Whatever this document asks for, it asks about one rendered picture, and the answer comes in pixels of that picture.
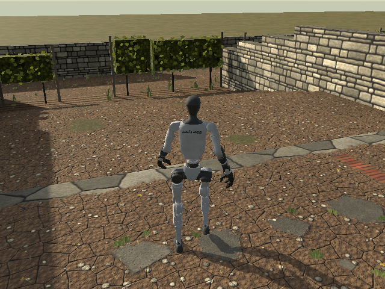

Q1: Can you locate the robot left forearm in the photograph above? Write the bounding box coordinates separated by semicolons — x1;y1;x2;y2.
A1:
158;144;168;161

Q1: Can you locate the robot left hand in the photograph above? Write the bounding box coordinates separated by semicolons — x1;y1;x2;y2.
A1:
157;159;171;169

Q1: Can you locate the robot left upper arm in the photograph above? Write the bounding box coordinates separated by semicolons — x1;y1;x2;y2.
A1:
162;121;180;153

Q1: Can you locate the robot left thigh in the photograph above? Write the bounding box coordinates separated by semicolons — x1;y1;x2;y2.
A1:
171;168;183;214

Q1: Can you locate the robot right hand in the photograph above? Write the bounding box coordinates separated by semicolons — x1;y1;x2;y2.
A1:
220;172;234;188

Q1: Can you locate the robot right upper arm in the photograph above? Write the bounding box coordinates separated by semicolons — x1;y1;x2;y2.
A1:
205;122;223;156

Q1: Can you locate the robot right forearm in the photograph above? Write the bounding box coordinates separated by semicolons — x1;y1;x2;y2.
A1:
217;146;232;175

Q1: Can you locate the left robot foot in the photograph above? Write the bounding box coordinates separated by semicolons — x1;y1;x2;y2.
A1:
173;237;183;253

